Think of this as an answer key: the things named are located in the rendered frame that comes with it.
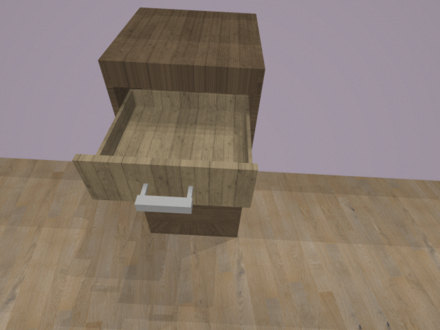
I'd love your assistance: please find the drawer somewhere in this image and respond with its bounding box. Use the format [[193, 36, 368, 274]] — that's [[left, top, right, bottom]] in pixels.
[[72, 89, 258, 208]]

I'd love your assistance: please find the cabinet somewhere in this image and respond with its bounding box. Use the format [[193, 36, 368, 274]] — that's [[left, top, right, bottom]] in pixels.
[[98, 8, 265, 237]]

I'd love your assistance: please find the handle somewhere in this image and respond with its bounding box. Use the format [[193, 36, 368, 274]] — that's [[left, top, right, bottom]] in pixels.
[[135, 184, 193, 214]]

